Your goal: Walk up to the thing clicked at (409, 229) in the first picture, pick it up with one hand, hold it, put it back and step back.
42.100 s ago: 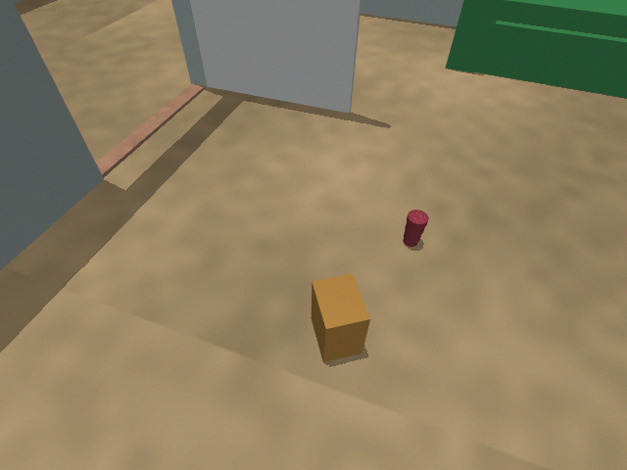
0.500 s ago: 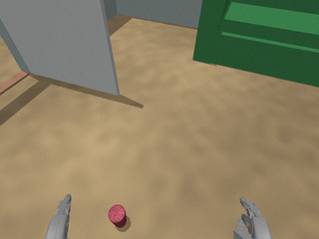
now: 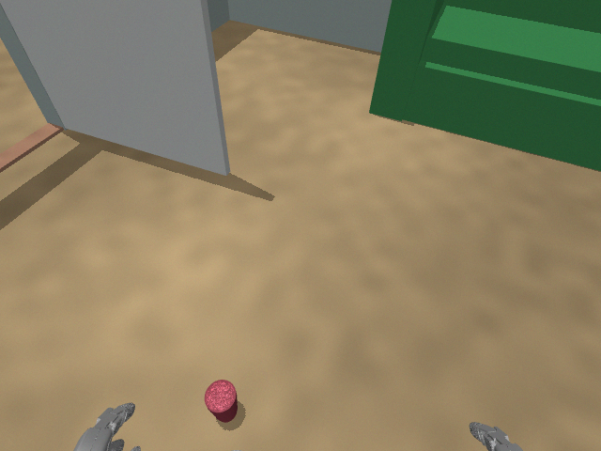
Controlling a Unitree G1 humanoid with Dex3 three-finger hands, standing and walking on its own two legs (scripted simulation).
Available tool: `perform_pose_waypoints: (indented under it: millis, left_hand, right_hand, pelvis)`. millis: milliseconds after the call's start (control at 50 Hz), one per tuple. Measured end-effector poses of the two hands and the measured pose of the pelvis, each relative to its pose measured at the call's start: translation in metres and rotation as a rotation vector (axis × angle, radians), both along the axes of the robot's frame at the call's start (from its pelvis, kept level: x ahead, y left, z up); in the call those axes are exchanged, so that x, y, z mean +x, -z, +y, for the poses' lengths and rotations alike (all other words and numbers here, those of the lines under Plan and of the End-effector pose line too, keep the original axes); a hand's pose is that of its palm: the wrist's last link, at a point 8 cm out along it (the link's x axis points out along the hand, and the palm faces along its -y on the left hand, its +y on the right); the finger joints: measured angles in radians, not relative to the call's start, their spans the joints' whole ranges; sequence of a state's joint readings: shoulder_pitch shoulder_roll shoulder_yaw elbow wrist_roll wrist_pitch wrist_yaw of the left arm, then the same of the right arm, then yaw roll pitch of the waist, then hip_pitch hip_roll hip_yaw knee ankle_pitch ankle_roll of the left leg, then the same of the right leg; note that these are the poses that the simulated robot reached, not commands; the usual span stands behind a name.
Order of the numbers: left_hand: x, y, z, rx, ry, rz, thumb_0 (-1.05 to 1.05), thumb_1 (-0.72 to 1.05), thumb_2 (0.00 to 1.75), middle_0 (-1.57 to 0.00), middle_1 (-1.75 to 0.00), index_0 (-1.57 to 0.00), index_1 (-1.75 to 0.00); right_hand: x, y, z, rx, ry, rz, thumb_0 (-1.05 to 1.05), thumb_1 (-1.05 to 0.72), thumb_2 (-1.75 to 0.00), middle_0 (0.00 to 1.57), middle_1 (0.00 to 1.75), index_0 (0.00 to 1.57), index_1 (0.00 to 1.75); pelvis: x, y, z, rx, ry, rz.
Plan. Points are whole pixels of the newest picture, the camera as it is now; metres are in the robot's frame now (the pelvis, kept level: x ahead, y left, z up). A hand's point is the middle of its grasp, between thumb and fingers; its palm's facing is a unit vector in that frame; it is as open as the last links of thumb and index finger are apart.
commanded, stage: stand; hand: left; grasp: from the side
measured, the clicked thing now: (223, 403) +0.36 +0.21 -0.66
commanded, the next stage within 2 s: step back in 1.98 s
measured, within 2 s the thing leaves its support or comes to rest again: neither
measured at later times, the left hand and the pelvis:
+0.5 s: hand out of the picture +0.04 +0.26 -0.12, palm faces +0.00 -0.94 -0.34, open 7.4 cm; pelvis +0.00 +0.01 +0.04, yaw +0 degrees
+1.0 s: hand out of the picture +0.04 +0.25 -0.12, palm faces -0.01 -0.94 -0.35, open 7.4 cm; pelvis -0.01 +0.00 +0.04, yaw +0 degrees
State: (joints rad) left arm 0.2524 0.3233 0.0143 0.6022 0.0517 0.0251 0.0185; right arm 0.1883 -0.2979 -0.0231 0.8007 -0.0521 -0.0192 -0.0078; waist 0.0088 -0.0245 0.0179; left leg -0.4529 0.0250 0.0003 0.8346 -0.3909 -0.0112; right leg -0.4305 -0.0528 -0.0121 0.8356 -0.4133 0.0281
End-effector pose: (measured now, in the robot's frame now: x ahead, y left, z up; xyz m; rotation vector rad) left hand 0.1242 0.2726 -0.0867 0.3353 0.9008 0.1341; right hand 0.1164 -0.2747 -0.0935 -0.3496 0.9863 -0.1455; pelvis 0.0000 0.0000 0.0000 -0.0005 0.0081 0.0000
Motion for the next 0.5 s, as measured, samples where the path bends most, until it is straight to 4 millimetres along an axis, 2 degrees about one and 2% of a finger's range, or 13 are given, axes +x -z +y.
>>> perform_pose_waypoints:
  millis: [100, 240, 380, 500]
  left_hand:
    - [-0.03, 0.008, 0.017, 0.011, -0.054, 0.125, 0.01, 0.84, 0.89, -0.2, -0.3, -0.21, -0.29]
    - [-0.063, 0.008, 0.026, 0.013, -0.111, 0.235, 0.01, 0.89, 0.9, -0.2, -0.3, -0.2, -0.3]
    - [-0.08, 0.003, 0.027, 0.003, -0.137, 0.292, 0.01, 0.9, 0.9, -0.2, -0.3, -0.2, -0.3]
    - [-0.086, -0.002, 0.027, 0.002, -0.146, 0.315, 0.01, 0.9, 0.9, -0.2, -0.3, -0.21, -0.3]
  right_hand:
    - [-0.023, -0.004, -0.011, -0.021, 0.048, 0.082, 0.01, -0.9, -0.9, 0.2, 0.3, 0.21, 0.3]
    - [-0.04, -0.003, -0.004, 0.001, 0.073, 0.159, 0.01, -0.91, -0.9, 0.2, 0.3, 0.21, 0.3]
    - [-0.045, -0.004, 0.009, 0.039, 0.075, 0.184, 0.01, -0.9, -0.9, 0.2, 0.3, 0.21, 0.3]
    - [-0.05, -0.005, 0.011, 0.053, 0.078, 0.198, 0.0, -0.9, -0.9, 0.2, 0.3, 0.21, 0.3]
  pelvis:
    - [0.004, -0.009, 0.005, -0.006, -0.001, -0.02]
    - [0.004, -0.021, 0.008, -0.009, -0.005, -0.047]
    - [0.0, -0.031, 0.01, -0.009, -0.007, -0.071]
    - [-0.004, -0.037, 0.011, -0.004, -0.008, -0.082]
